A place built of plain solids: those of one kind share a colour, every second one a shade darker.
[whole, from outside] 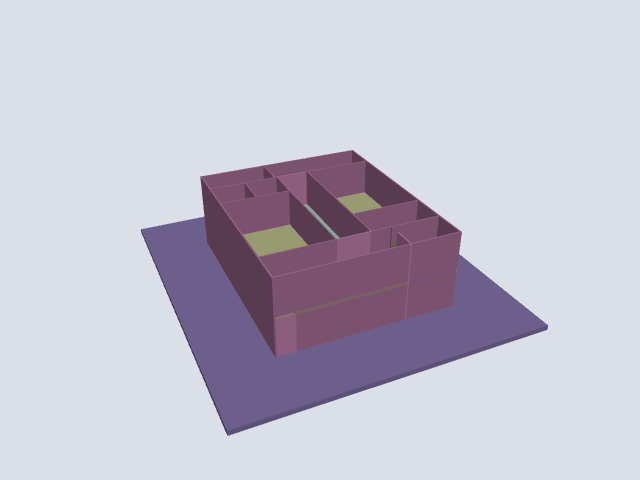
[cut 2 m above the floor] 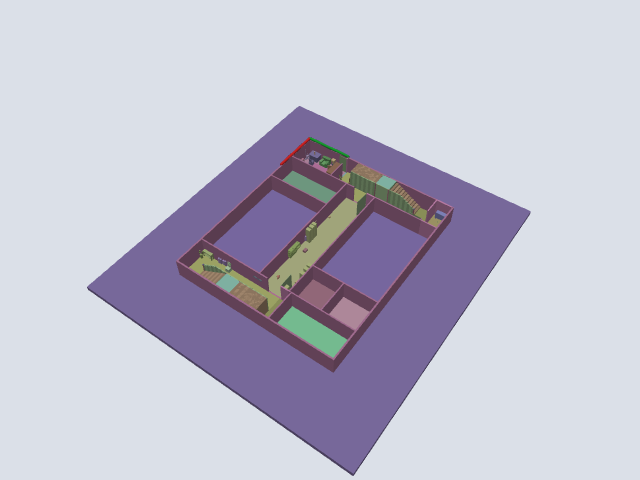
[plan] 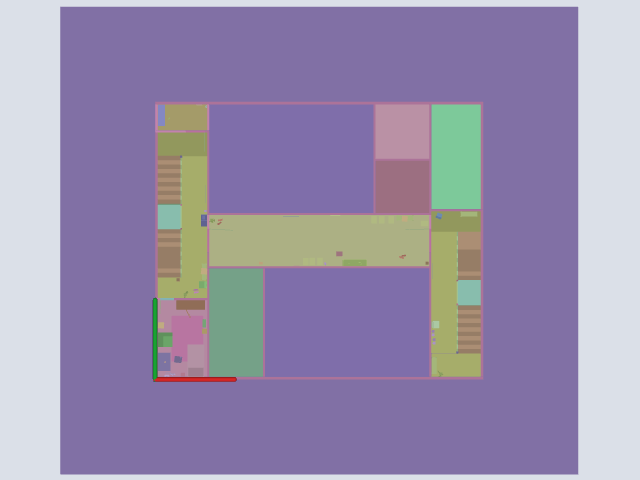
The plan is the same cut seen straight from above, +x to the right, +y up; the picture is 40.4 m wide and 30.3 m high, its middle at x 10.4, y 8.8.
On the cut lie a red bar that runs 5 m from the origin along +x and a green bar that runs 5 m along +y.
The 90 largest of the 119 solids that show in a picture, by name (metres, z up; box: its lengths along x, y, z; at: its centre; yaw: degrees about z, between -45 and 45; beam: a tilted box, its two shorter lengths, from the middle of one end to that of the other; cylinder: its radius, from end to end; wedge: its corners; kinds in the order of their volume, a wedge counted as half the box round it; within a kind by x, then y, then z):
{
 "under_1": {"box": [32.71, 29.52, 0.5], "at": [10.36, 8.76, -0.33]},
 "wall_1": {"box": [0.16, 4.84, 8.05], "at": [0.08, 2.58, 3.73]},
 "wall_2": {"box": [0.16, 10.46, 4.01], "at": [0.08, 10.36, 1.71]},
 "wall_3": {"box": [0.16, 12.23, 3.74], "at": [0.08, 11.25, 5.88]},
 "wall_4": {"box": [0.16, 1.64, 4.01], "at": [0.08, 16.54, 1.71]},
 "wall_5": {"box": [1.93, 0.13, 4.01], "at": [0.96, 15.65, 1.71]},
 "wall_6": {"box": [2.26, 0.13, 3.74], "at": [1.13, 5.07, 5.88]},
 "wall_7": {"box": [2.23, 0.13, 4.01], "at": [2.29, 5.07, 1.71]},
 "wall_8": {"box": [0.13, 4.84, 8.05], "at": [3.35, 2.58, 3.73]},
 "wall_9": {"box": [0.13, 1.88, 8.05], "at": [3.35, 6.07, 3.73]},
 "wall_10": {"box": [0.13, 3.24, 3.74], "at": [3.35, 8.76, 5.88]},
 "wall_11": {"box": [0.13, 5.08, 4.01], "at": [3.35, 13.05, 1.71]},
 "wall_12": {"box": [0.13, 6.85, 3.74], "at": [3.35, 13.94, 5.88]},
 "wall_13": {"box": [0.13, 1.64, 4.01], "at": [3.35, 16.54, 1.71]},
 "wall_14": {"box": [0.13, 6.85, 8.05], "at": [6.87, 3.58, 3.73]},
 "wall_15": {"box": [20.71, 0.16, 8.05], "at": [10.36, 0.08, 3.73]},
 "wall_16": {"box": [14.15, 0.13, 8.05], "at": [10.36, 7.08, 3.73]},
 "wall_17": {"box": [14.15, 0.13, 8.05], "at": [10.36, 10.45, 3.73]},
 "wall_18": {"box": [20.71, 0.16, 8.05], "at": [10.36, 17.44, 3.73]},
 "wall_19": {"box": [0.13, 3.29, 8.05], "at": [13.85, 12.15, 3.73]},
 "wall_20": {"box": [0.13, 3.43, 8.05], "at": [13.85, 15.64, 3.73]},
 "wall_21": {"box": [3.65, 0.13, 8.05], "at": [15.61, 13.86, 3.73]},
 "wall_22": {"box": [0.13, 6.85, 8.05], "at": [17.36, 3.58, 3.73]},
 "wall_23": {"box": [0.13, 3.24, 3.74], "at": [17.36, 8.76, 5.88]},
 "wall_24": {"box": [0.13, 3.05, 8.05], "at": [17.36, 12.27, 3.73]},
 "wall_25": {"box": [0.13, 3.43, 8.05], "at": [17.36, 15.64, 3.73]},
 "wall_26": {"box": [3.41, 0.13, 8.05], "at": [19.0, 10.68, 3.73]},
 "wall_27": {"box": [0.16, 10.46, 8.05], "at": [20.63, 5.39, 3.73]},
 "wall_28": {"box": [0.16, 6.61, 8.05], "at": [20.63, 14.05, 3.73]},
 "stair_1": {"box": [1.44, 0.3, 4.14], "at": [0.88, 6.58, 1.77]},
 "stair_2": {"box": [1.44, 0.57, 3.98], "at": [0.88, 6.72, 1.69]},
 "stair_3": {"box": [1.44, 0.85, 3.81], "at": [0.88, 6.86, 1.6]},
 "stair_4": {"box": [1.44, 1.95, 3.14], "at": [0.88, 7.41, 1.27]},
 "stair_5": {"box": [1.44, 2.22, 2.97], "at": [0.88, 7.54, 1.19]},
 "stair_6": {"box": [1.44, 2.5, 2.81], "at": [0.88, 7.68, 1.1]},
 "stair_7": {"box": [1.44, 2.77, 2.64], "at": [0.88, 7.82, 1.02]},
 "stair_8": {"box": [1.44, 3.05, 2.47], "at": [0.88, 7.96, 0.94]},
 "stair_9": {"box": [1.44, 0.3, 2.14], "at": [0.88, 11.21, 0.77]},
 "stair_10": {"box": [1.44, 0.57, 1.97], "at": [0.88, 11.35, 0.69]},
 "stair_11": {"box": [1.44, 0.85, 1.8], "at": [0.88, 11.49, 0.6]},
 "stair_12": {"box": [1.44, 1.12, 1.64], "at": [0.88, 11.63, 0.52]},
 "stair_13": {"box": [1.44, 1.4, 1.47], "at": [0.88, 11.76, 0.43]},
 "stair_14": {"box": [1.44, 1.67, 1.3], "at": [0.88, 11.9, 0.35]},
 "stair_15": {"box": [1.44, 1.95, 1.14], "at": [0.88, 12.04, 0.27]},
 "stair_16": {"box": [1.44, 2.22, 0.97], "at": [0.88, 12.18, 0.18]},
 "stair_17": {"box": [1.44, 2.5, 0.8], "at": [0.88, 12.31, 0.1]},
 "stair_18": {"box": [1.44, 2.77, 0.63], "at": [0.88, 12.45, 0.02]},
 "stair_19": {"box": [1.44, 3.05, 0.47], "at": [0.88, 12.59, -0.07]},
 "stair_20": {"box": [1.44, 3.05, 0.47], "at": [19.83, 3.16, -0.07]},
 "stair_21": {"box": [1.44, 2.78, 0.63], "at": [19.83, 3.3, 0.02]},
 "stair_22": {"box": [1.44, 2.5, 0.8], "at": [19.83, 3.44, 0.1]},
 "stair_23": {"box": [1.44, 2.23, 0.97], "at": [19.83, 3.57, 0.18]},
 "stair_24": {"box": [1.44, 1.95, 1.14], "at": [19.83, 3.71, 0.27]},
 "stair_25": {"box": [1.44, 1.68, 1.3], "at": [19.83, 3.85, 0.35]},
 "stair_26": {"box": [1.44, 1.4, 1.47], "at": [19.83, 3.99, 0.43]},
 "stair_27": {"box": [1.44, 1.12, 1.64], "at": [19.83, 4.12, 0.52]},
 "stair_28": {"box": [1.44, 0.85, 1.8], "at": [19.83, 4.26, 0.6]},
 "stair_29": {"box": [1.44, 0.57, 1.97], "at": [19.83, 4.4, 0.69]},
 "stair_30": {"box": [1.44, 0.3, 2.14], "at": [19.83, 4.54, 0.77]},
 "stair_31": {"box": [1.44, 3.05, 2.47], "at": [19.83, 7.79, 0.94]},
 "stair_32": {"box": [1.44, 2.78, 2.64], "at": [19.83, 7.93, 1.02]},
 "stair_33": {"box": [1.44, 2.5, 2.81], "at": [19.83, 8.07, 1.1]},
 "stair_34": {"box": [1.44, 2.23, 2.97], "at": [19.83, 8.21, 1.19]},
 "stair_35": {"box": [1.44, 1.95, 3.14], "at": [19.83, 8.34, 1.27]},
 "stair_36": {"box": [1.44, 1.12, 3.64], "at": [19.83, 8.76, 1.52]},
 "floor_dorm_1": {"box": [10.37, 6.85, 0.5], "at": [8.6, 13.94, -0.25]},
 "floor_dorm_2": {"box": [10.37, 6.85, 0.5], "at": [12.12, 3.58, -0.25]},
 "upper_floor_dorm_1": {"box": [10.37, 6.85, 0.16], "at": [8.6, 13.94, 3.93]},
 "upper_floor_dorm_2": {"box": [10.37, 6.85, 0.16], "at": [12.12, 3.58, 3.93]},
 "floor_hall_1": {"box": [13.89, 3.24, 0.5], "at": [10.36, 8.76, -0.25]},
 "floor_1": {"box": [3.12, 1.3, 0.5], "at": [1.72, 5.78, -0.25]},
 "floor_2": {"box": [3.12, 1.5, 0.5], "at": [1.72, 14.84, -0.25]},
 "floor_3": {"box": [1.68, 7.66, 0.5], "at": [2.44, 10.26, -0.25]},
 "floor_4": {"box": [1.68, 7.66, 0.5], "at": [18.27, 5.49, -0.25]},
 "floor_5": {"box": [3.12, 1.5, 0.5], "at": [18.99, 0.91, -0.25]},
 "floor_6": {"box": [3.12, 1.3, 0.5], "at": [18.99, 9.97, -0.25]},
 "floor_arms_room_1": {"box": [3.39, 6.85, 0.5], "at": [5.11, 3.58, -0.25]},
 "stair_landing_1": {"box": [1.44, 1.61, 2.31], "at": [0.88, 10.26, 0.85]},
 "stair_landing_2": {"box": [1.44, 1.61, 2.31], "at": [19.83, 5.49, 0.85]},
 "floor_drying_1": {"box": [3.12, 6.61, 0.5], "at": [18.99, 14.05, -0.25]},
 "floor_sergeants_1": {"box": [3.12, 4.84, 0.5], "at": [1.72, 2.58, -0.25]},
 "upper_floor_hall_1": {"box": [13.89, 3.24, 0.16], "at": [10.36, 8.76, 3.93]},
 "floor_wc_1": {"box": [3.39, 3.43, 0.5], "at": [15.61, 15.64, -0.25]},
 "floor_wash_1": {"box": [3.39, 3.29, 0.5], "at": [15.61, 12.15, -0.25]},
 "floor_tambour_1": {"box": [3.12, 1.64, 0.5], "at": [1.72, 16.54, -0.25]},
 "wardrobe_1": {"box": [1.82, 0.6, 2.0], "at": [2.23, 4.69, 1.0]},
 "child_bed_1": {"box": [1.06, 2.06, 0.4], "at": [2.56, 1.17, 0.38]},
 "kitchen_table_1": {"box": [0.71, 1.06, 0.72], "at": [0.57, 1.11, 0.36]},
 "wall_band_1": {"box": [0.16, 10.46, 0.31], "at": [0.08, 10.36, 3.86]},
 "rug_1": {"box": [2.0, 2.9, 0.08], "at": [2.02, 2.58, -0.03]}
}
